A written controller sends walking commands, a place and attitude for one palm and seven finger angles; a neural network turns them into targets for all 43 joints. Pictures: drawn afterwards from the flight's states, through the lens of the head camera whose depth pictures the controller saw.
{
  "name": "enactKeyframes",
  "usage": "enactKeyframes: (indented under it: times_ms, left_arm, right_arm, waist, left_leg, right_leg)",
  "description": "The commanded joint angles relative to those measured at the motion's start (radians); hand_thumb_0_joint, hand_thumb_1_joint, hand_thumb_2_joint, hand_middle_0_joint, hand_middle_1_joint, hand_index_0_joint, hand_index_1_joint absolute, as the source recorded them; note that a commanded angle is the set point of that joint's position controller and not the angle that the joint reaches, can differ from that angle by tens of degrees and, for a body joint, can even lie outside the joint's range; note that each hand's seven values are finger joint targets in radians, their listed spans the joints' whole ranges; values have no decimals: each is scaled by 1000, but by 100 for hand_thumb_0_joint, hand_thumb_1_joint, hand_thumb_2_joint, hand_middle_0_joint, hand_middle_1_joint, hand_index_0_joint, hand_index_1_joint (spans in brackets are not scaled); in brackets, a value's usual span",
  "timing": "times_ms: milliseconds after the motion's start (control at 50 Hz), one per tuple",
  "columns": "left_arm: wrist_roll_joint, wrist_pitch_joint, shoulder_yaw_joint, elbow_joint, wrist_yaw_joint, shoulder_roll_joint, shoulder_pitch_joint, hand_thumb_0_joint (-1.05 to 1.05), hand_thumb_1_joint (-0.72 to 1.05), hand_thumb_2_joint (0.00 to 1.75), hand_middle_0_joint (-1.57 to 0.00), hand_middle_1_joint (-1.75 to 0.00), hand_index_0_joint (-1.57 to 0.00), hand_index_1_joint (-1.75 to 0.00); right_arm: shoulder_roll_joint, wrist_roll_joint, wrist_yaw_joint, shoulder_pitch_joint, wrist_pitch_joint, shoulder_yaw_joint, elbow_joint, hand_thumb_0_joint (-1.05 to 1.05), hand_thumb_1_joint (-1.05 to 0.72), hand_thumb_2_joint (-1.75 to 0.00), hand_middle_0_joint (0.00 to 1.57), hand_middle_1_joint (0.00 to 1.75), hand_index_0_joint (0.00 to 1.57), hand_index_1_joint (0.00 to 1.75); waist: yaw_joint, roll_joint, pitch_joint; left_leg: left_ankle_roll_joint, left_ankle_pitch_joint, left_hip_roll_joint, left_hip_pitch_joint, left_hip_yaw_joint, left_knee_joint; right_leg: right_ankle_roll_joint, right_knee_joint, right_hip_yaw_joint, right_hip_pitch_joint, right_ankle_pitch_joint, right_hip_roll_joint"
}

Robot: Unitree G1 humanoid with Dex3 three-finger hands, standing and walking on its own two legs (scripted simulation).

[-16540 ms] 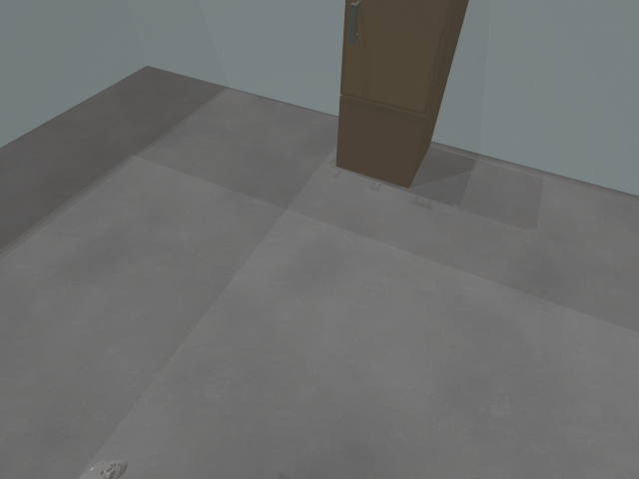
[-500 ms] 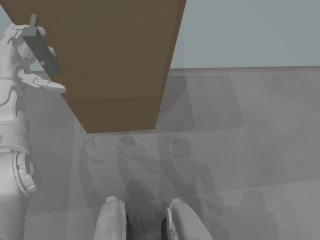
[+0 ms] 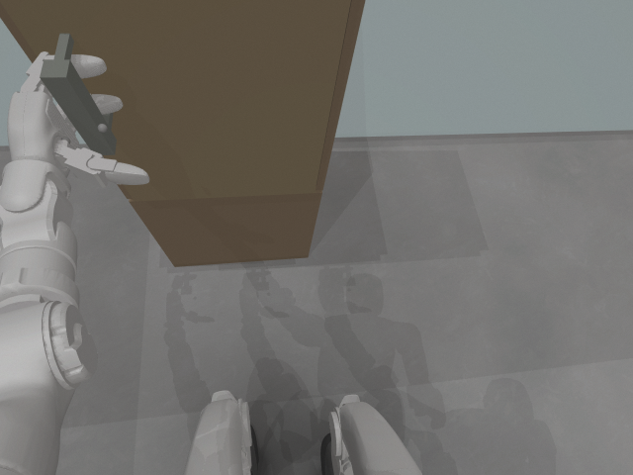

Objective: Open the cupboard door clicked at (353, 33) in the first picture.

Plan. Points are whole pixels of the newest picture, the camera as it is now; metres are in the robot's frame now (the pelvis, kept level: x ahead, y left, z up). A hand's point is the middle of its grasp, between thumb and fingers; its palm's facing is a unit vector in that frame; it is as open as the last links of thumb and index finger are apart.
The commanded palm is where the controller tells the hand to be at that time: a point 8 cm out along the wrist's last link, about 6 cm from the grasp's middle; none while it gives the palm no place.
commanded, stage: slide the fingers in behind the handle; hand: left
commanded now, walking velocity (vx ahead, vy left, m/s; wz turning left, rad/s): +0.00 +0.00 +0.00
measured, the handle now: (86, 98) +0.56 +0.24 +0.06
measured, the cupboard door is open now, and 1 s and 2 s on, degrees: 0 0 38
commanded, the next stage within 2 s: close the thumb around the handle in 0.20 s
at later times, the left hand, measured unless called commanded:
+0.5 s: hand (98, 128) +0.51 +0.22 +0.06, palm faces +0.04 -1.00 -0.02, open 12.9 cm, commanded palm +0.50 +0.26 +0.06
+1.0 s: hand (103, 130) +0.52 +0.22 +0.06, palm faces +0.02 -1.00 -0.01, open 5.7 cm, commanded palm +0.50 +0.26 +0.06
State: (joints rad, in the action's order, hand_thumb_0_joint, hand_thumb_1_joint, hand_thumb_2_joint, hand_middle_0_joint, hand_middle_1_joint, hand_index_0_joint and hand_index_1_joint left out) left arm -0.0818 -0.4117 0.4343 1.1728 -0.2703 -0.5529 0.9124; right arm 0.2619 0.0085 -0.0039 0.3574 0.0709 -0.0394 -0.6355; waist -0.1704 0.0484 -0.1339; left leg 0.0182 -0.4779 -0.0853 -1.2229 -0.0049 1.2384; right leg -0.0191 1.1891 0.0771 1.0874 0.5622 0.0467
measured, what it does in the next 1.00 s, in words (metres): stands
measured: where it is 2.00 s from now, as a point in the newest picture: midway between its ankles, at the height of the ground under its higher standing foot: outside the picture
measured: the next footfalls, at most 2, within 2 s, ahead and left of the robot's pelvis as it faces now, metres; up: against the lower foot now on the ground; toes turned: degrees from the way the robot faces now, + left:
none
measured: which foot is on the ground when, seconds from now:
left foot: down 0.00-1.00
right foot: down 0.00-1.00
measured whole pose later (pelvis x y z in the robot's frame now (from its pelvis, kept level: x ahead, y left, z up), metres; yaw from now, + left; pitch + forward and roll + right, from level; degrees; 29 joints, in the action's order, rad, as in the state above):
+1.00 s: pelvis +0.00 +0.01 +0.00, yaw +0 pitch +27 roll -5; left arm -0.07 -0.41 0.44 1.18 -0.28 -0.55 0.93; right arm 0.26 0.01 0.00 0.35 0.07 -0.04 -0.64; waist -0.18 0.05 -0.14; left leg 0.03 -0.48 -0.08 -1.24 0.00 1.25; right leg -0.01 1.19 0.07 1.10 0.56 0.05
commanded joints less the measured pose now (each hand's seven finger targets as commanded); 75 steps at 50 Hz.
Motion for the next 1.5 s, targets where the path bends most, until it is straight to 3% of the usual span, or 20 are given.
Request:
enactKeyframes:
  times_ms: [0,140,280,340,400,440,480,560,640,660,700,780,960,1020,1080,1100,1160,1260,1460,1480]
  left_arm:
    - [-25,-70,3,-215,-16,-243,427,0,-50,30,-30,-120,-30,-120]
    - [-26,-63,32,-208,-17,-274,408,0,-50,30,-30,-120,-30,-120]
    - [-29,-61,17,-197,-22,-267,435,0,-50,30,-30,-120,-30,-120]
    - [-28,-69,50,-225,-23,-306,419,0,-33,37,-31,-122,-31,-122]
    - [-32,-68,38,-241,-27,-287,403,0,-16,44,-32,-124,-32,-124]
    - [-37,-58,22,-209,-29,-256,389,0,-5,49,-33,-125,-33,-125]
    - [-36,-49,50,-193,-27,-297,392,0,6,54,-34,-126,-34,-126]
    - [-37,-69,30,-236,-29,-280,438,0,28,64,-36,-128,-36,-128]
    - [-36,-69,21,-200,-36,-267,428,0,51,73,-37,-131,-37,-131]
    - [-33,-67,43,-207,-35,-301,430,0,56,76,-38,-131,-38,-131]
    - [-32,-66,29,-233,-38,-282,420,0,68,80,-38,-133,-38,-133]
    - [-38,-57,12,-216,-34,-252,423,0,90,90,-40,-135,-40,-135]
    - [-13,-61,50,-184,11,-303,453,0,90,90,-40,-135,-40,-135]
    - [-11,-63,16,-195,9,-273,490,0,90,90,-40,-135,-40,-135]
    - [-13,-72,46,-211,8,-306,477,0,90,90,-40,-135,-40,-135]
    - [-19,-67,-1,-199,4,-228,429,0,90,90,-40,-135,-40,-135]
    - [-31,-71,17,-240,3,-235,354,0,90,90,-40,-135,-40,-135]
    - [-52,-66,7,-328,-3,-188,186,0,90,90,-40,-135,-40,-135]
    - [-127,-59,-89,-632,16,21,-295,0,90,90,-40,-135,-40,-135]
    - [-209,-57,64,-684,180,64,-317,0,90,90,-40,-135,-40,-135]
  right_arm:
    - [187,3,14,184,-14,67,26,0,-90,-90,20,30,20,30]
    - [191,3,16,190,-13,66,32,0,-90,-90,20,30,20,30]
    - [189,1,18,184,-15,63,27,0,-90,-90,20,30,20,30]
    - [194,3,18,188,-18,64,31,0,-90,-90,20,30,20,30]
    - [192,2,16,184,-15,67,32,0,-90,-90,20,30,20,30]
    - [190,0,14,186,-15,65,33,0,-90,-90,20,30,20,30]
    - [196,-1,18,188,-13,66,30,0,-90,-90,20,30,20,30]
    - [193,1,20,183,-20,65,27,0,-90,-90,20,30,20,30]
    - [193,2,20,185,-22,64,23,0,-90,-90,20,30,20,30]
    - [198,3,22,188,-20,64,22,0,-90,-90,20,30,20,30]
    - [195,3,20,187,-19,67,26,0,-90,-90,20,30,20,30]
    - [195,2,17,185,-16,66,24,0,-90,-90,20,30,20,30]
    - [198,9,20,187,-17,61,27,0,-90,-90,20,30,20,30]
    - [195,8,20,184,-17,59,30,0,-90,-90,20,30,20,30]
    - [198,9,20,183,-18,61,33,0,-90,-90,20,30,20,30]
    - [187,7,16,179,-19,62,40,0,-90,-90,20,30,20,30]
    - [192,6,11,171,-18,65,50,0,-90,-90,20,30,20,30]
    - [180,-7,5,151,-10,74,75,0,-90,-90,20,30,20,30]
    - [151,-30,-14,70,-17,95,144,0,-90,-90,20,30,20,30]
    - [119,-18,-9,39,-30,96,150,0,-90,-90,20,30,20,30]
  waist:
    - [-26,136,-510]
    - [-15,116,-518]
    - [-27,125,-499]
    - [-11,146,-539]
    - [-6,157,-545]
    - [-17,127,-507]
    - [-17,100,-496]
    - [-21,153,-519]
    - [-29,144,-498]
    - [-19,149,-515]
    - [-12,178,-546]
    - [-22,161,-505]
    - [-28,135,-489]
    - [-38,148,-481]
    - [-25,152,-530]
    - [-20,147,-522]
    - [8,156,-539]
    - [42,103,-554]
    - [101,42,-471]
    - [188,14,-458]
  left_leg:
    - [20,371,35,549,-69,-94]
    - [26,372,38,520,-66,-89]
    - [25,355,36,513,-66,-87]
    - [24,380,36,533,-67,-87]
    - [19,394,34,560,-69,-93]
    - [23,380,36,537,-67,-93]
    - [26,354,35,498,-62,-90]
    - [22,363,33,546,-69,-91]
    - [24,361,33,535,-72,-86]
    - [21,372,30,542,-74,-87]
    - [17,399,31,578,-78,-91]
    - [15,386,28,584,-87,-100]
    - [19,350,30,531,-82,-91]
    - [17,327,29,540,-90,-98]
    - [16,344,30,554,-89,-93]
    - [15,336,33,559,-88,-101]
    - [13,341,33,573,-81,-114]
    - [17,369,43,567,-55,-136]
    - [13,442,63,593,-14,-200]
    - [2,432,63,555,0,-215]
  right_leg:
    - [-2,-160,-45,-79,-345,26]
    - [-3,-154,-49,-105,-357,29]
    - [0,-158,-49,-91,-342,29]
    - [-4,-149,-50,-104,-358,29]
    - [-3,-152,-45,-102,-364,27]
    - [-3,-157,-44,-92,-356,31]
    - [2,-162,-49,-108,-348,30]
    - [-2,-159,-47,-74,-333,29]
    - [-4,-153,-43,-57,-325,31]
    - [-4,-149,-41,-65,-331,29]
    - [-6,-147,-37,-62,-344,28]
    - [-5,-155,-29,-32,-318,29]
    - [-2,-149,-33,-33,-296,27]
    - [-4,-150,-30,-17,-271,28]
    - [-4,-145,-32,-35,-284,28]
    - [-6,-149,-30,-36,-278,29]
    - [-7,-153,-30,-61,-288,28]
    - [-3,-167,-37,-162,-358,28]
    - [1,-204,-31,-304,-508,22]
    - [8,-212,-22,-331,-489,19]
